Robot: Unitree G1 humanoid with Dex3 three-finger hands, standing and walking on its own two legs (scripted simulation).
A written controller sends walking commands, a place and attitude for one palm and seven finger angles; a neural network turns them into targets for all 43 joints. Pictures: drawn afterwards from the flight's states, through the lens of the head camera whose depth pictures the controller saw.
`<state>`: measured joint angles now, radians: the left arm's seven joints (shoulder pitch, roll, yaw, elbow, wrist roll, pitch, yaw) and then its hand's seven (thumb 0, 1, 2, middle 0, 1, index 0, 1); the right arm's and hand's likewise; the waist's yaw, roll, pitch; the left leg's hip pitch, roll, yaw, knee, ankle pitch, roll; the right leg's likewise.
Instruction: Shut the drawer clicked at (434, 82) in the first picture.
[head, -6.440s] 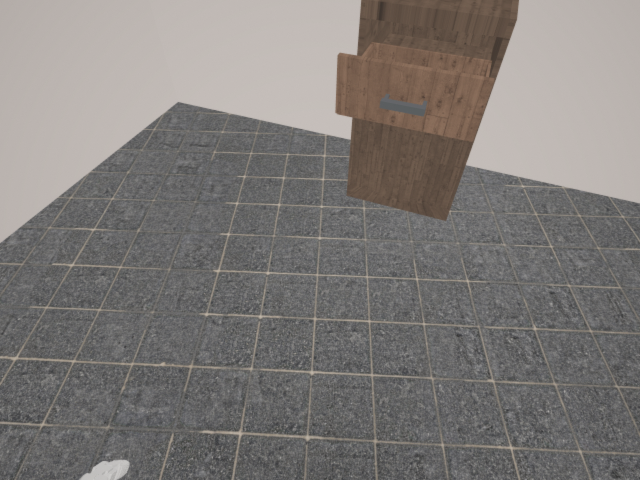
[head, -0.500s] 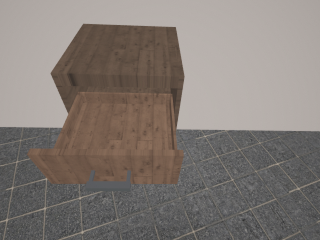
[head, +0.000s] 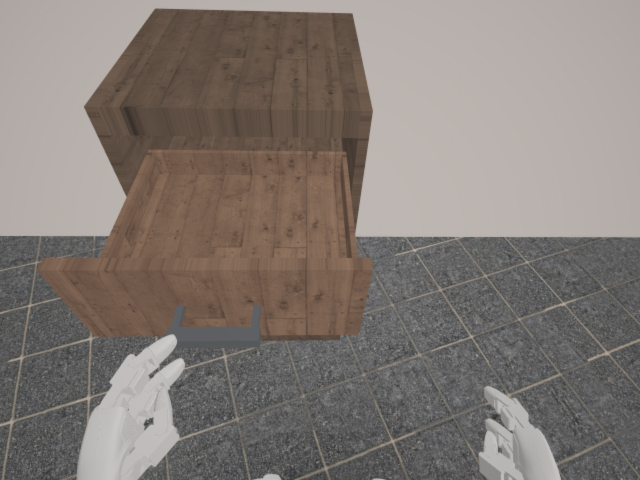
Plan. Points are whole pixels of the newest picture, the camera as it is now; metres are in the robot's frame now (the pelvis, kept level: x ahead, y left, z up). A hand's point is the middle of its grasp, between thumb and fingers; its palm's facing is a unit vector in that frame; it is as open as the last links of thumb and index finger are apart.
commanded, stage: raise the hand and make a fist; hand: left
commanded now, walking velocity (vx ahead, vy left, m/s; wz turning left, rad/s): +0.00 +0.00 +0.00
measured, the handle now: (216, 324) +0.33 +0.16 -0.02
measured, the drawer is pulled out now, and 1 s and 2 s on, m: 0.29 0.29 0.29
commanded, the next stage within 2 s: bring the fist close to the handle in 1.60 s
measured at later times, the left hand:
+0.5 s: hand (201, 446) +0.17 +0.13 +0.04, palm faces +0.09 -1.00 -0.04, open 4.0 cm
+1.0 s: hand (214, 447) +0.16 +0.11 +0.07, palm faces +0.06 -1.00 +0.02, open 3.2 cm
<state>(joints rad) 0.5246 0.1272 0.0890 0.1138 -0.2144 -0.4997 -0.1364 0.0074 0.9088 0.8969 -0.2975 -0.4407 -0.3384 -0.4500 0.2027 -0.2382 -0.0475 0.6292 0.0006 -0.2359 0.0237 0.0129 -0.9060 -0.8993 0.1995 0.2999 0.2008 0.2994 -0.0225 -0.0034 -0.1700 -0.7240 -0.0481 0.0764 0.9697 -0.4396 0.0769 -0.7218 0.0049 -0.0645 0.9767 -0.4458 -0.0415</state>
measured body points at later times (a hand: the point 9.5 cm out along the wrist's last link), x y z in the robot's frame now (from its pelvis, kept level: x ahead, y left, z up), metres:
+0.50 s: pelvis +0.01 -0.04 -0.02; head +0.06 -0.04 +0.42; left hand +0.16 +0.19 +0.04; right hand +0.20 -0.26 -0.11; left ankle +0.02 +0.07 -0.68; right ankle +0.02 -0.10 -0.68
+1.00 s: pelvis +0.01 -0.01 -0.02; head +0.05 -0.02 +0.43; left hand +0.15 +0.17 +0.07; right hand +0.23 -0.22 -0.07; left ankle +0.02 +0.07 -0.68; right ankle +0.02 -0.10 -0.68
